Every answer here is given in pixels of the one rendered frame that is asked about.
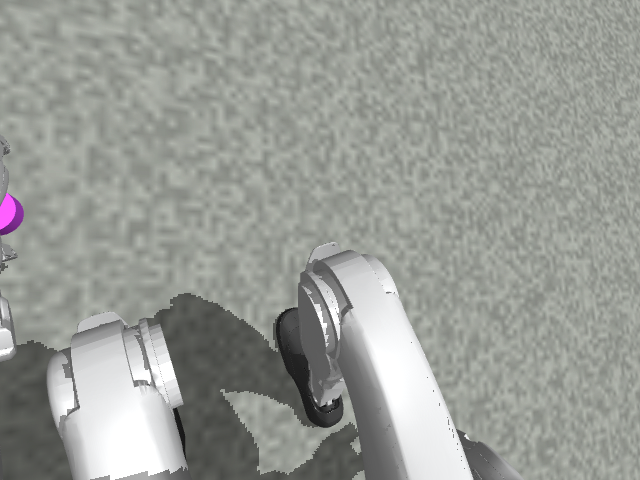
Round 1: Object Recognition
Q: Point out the left robot arm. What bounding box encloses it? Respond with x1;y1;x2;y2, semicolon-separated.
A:
0;236;17;480

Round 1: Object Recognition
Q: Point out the right robot hand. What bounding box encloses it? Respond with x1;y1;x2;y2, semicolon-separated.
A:
456;429;524;480

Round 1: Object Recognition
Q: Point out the tin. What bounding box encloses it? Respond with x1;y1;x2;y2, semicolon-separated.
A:
0;193;24;236

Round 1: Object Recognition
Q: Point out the right robot foot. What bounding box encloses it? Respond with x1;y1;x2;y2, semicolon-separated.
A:
276;307;343;428

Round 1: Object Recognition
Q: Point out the left robot hand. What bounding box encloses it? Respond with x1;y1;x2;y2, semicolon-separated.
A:
0;135;18;262

